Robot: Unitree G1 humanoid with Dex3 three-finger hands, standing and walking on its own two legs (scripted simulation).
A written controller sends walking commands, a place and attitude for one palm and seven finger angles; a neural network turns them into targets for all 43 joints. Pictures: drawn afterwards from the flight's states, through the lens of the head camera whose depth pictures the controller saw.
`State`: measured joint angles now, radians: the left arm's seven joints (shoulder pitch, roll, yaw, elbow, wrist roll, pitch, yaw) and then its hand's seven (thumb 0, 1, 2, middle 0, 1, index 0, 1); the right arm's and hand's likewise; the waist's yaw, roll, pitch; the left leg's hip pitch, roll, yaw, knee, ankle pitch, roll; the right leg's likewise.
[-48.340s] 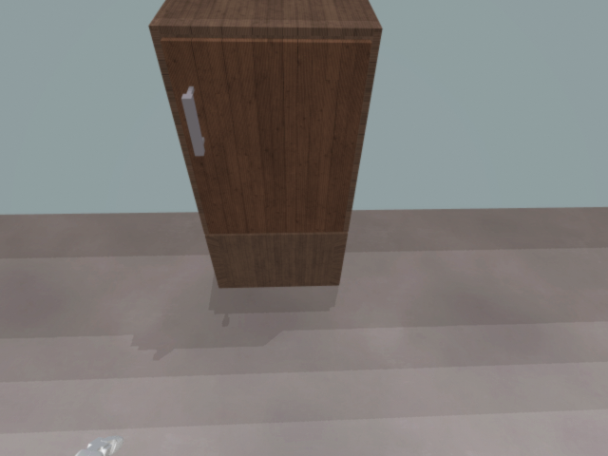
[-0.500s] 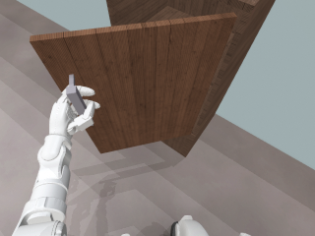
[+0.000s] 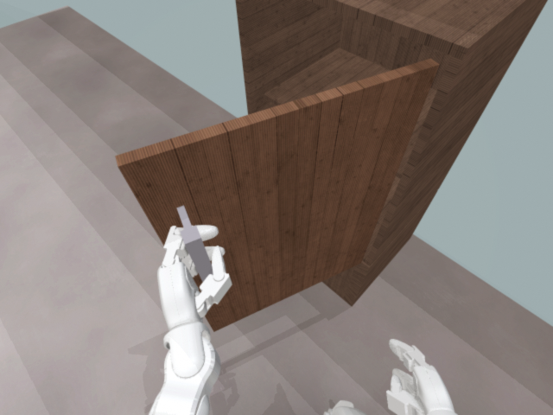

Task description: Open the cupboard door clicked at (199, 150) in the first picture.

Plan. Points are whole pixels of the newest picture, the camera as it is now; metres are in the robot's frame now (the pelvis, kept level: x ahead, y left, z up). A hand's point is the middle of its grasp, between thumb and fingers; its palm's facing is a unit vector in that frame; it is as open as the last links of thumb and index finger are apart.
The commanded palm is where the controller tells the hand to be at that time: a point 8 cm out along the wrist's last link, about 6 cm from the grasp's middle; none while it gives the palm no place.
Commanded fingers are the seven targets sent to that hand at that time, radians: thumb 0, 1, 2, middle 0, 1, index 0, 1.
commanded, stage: pull the door open along its arc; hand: left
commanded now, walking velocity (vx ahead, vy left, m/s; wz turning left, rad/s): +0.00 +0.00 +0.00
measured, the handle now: (198, 250) +0.33 +0.14 +0.04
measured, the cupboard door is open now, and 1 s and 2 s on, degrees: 70 77 78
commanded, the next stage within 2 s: open thumb and fingers to let go in 0.16 s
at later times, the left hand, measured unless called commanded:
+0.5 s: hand (245, 303) +0.26 +0.06 +0.05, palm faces +0.38 -0.93 -0.02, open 6.7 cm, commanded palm +0.20 +0.11 +0.04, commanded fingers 0.00 -0.01 0.51 -0.34 -1.25 -0.34 -1.25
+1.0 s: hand (240, 310) +0.25 +0.07 +0.05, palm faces +0.33 -0.95 +0.00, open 14.8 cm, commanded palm +0.20 +0.11 +0.04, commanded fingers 0.00 -0.50 0.30 -0.17 -0.40 -0.17 -0.40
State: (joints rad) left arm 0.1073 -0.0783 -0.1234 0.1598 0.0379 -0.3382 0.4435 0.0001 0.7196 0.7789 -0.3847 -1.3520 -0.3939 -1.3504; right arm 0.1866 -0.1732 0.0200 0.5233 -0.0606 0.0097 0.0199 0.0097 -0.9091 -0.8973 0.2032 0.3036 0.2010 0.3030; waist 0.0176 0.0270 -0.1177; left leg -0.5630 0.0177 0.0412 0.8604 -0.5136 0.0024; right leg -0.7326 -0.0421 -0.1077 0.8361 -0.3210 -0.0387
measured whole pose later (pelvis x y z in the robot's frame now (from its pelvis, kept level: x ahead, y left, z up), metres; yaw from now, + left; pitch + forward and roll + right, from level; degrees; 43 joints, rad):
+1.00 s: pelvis -0.03 -0.01 -0.01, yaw +1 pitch +11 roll +1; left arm 0.17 -0.08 -0.26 0.05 0.08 -0.28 0.51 -0.01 -0.48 0.31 -0.25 -0.86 -0.25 -0.86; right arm 0.21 -0.20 0.01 0.54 -0.07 -0.10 -0.01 0.01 -0.91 -0.90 0.20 0.30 0.20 0.30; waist 0.01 0.03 -0.11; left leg -0.64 0.00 0.02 0.96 -0.52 0.00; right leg -0.80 -0.07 -0.12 0.93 -0.33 -0.05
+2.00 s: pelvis -0.01 +0.01 -0.03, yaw +1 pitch +13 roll +0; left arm 0.56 0.12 -0.16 -0.30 -0.06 -0.28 -0.04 -0.01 -0.50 0.30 -0.16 -0.31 -0.19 -0.32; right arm 0.28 -0.23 0.03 0.38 -0.01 -0.13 -0.01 0.01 -0.91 -0.90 0.20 0.30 0.20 0.30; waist 0.02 0.03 -0.11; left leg -0.68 0.00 0.03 1.06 -0.60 0.02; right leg -0.84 -0.07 -0.10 1.01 -0.39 -0.02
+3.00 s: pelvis -0.01 +0.03 -0.01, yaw +1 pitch +6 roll -3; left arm 0.63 0.27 0.13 -0.43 -0.26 -0.15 -0.23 -0.01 -0.47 0.32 -0.15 -0.30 -0.15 -0.30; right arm 0.30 -0.24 0.05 0.44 0.05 -0.21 -0.06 0.02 -0.91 -0.90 0.20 0.30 0.20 0.30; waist 0.03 0.05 -0.12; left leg -0.50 0.01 0.02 0.96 -0.57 0.04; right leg -0.63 -0.05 -0.12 0.87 -0.34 0.00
